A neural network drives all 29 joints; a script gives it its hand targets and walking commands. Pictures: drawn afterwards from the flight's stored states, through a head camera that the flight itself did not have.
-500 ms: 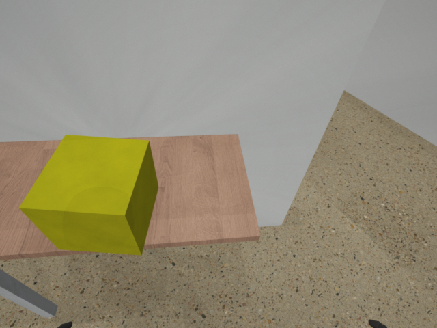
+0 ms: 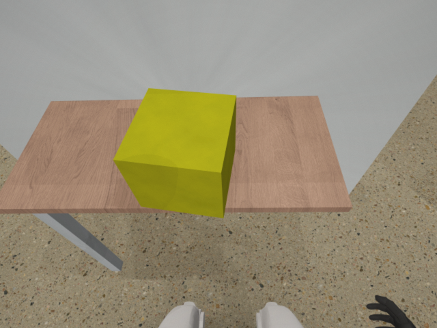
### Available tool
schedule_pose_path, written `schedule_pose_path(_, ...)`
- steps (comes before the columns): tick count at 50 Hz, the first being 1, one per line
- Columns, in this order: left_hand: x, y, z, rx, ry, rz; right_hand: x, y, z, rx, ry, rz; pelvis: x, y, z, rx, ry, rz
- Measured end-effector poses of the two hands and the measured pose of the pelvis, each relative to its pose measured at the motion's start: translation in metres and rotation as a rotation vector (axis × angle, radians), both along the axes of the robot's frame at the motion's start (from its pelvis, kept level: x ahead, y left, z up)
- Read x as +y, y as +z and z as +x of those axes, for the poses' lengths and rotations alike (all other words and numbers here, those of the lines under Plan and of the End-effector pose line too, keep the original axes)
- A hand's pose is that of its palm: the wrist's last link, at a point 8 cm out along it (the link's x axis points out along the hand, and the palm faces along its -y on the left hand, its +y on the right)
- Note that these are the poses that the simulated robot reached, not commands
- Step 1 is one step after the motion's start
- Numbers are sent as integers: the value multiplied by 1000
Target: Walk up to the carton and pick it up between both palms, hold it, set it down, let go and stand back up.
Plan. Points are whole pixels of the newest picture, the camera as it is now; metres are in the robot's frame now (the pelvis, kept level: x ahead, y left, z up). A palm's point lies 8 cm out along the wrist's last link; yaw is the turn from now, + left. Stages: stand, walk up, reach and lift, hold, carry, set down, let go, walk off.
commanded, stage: walk up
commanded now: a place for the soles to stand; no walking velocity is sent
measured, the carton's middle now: (186, 153) +0.46 +0.07 +0.02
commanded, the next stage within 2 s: none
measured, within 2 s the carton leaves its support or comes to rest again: neither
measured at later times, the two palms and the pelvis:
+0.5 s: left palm out of the picture +0.13 +0.42 -0.10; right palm out of the picture +0.06 -0.23 -0.07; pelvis +0.01 +0.10 +0.02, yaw -5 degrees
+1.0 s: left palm out of the picture +0.13 +0.36 -0.06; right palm out of the picture +0.09 -0.25 -0.05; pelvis +0.02 +0.07 +0.06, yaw -6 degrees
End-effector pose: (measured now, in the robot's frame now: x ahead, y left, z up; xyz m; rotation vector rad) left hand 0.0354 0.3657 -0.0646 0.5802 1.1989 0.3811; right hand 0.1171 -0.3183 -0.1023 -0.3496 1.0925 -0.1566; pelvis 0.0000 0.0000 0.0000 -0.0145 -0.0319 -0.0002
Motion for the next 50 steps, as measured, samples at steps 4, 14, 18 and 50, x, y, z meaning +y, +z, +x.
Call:
schedule_pose_path(4, 15, -3, -4, -47, 21, -36, 24, -3, 4, 9, 3, -14, 29, -1, 2, -12, 19, -4)
schedule_pose_path(14, 73, -28, 32, -65, 10, -113, 78, 12, -16, -16, -41, -81, 90, -2, 4, -28, -18, 26)
schedule_pose_path(18, 74, -30, 57, -54, -36, -163, 88, 23, -33, -1, -92, -97, 98, 8, 8, -28, -55, 21)
schedule_pose_path(50, -8, 7, 90, 15, -84, -308, 71, 53, -28, 59, -174, -11, 69, 62, 20, -25, -101, 27)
